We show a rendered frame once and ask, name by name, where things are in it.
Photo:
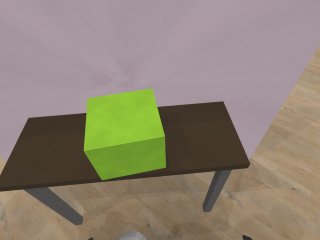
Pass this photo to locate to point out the carton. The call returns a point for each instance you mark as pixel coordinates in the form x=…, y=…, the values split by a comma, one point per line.
x=124, y=134

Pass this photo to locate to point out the table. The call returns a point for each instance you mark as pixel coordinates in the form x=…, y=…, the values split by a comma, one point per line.
x=49, y=152

